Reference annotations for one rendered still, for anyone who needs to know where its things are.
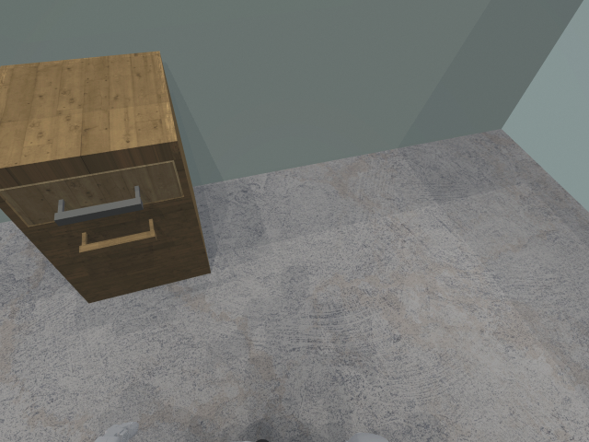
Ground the cabinet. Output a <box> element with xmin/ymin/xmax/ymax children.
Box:
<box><xmin>0</xmin><ymin>51</ymin><xmax>211</xmax><ymax>303</ymax></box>

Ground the handle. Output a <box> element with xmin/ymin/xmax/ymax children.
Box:
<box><xmin>79</xmin><ymin>230</ymin><xmax>157</xmax><ymax>257</ymax></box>
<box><xmin>54</xmin><ymin>186</ymin><xmax>144</xmax><ymax>227</ymax></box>

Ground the drawer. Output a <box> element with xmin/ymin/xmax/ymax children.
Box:
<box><xmin>0</xmin><ymin>160</ymin><xmax>182</xmax><ymax>226</ymax></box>

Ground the left robot hand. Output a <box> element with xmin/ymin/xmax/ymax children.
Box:
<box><xmin>94</xmin><ymin>422</ymin><xmax>139</xmax><ymax>442</ymax></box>

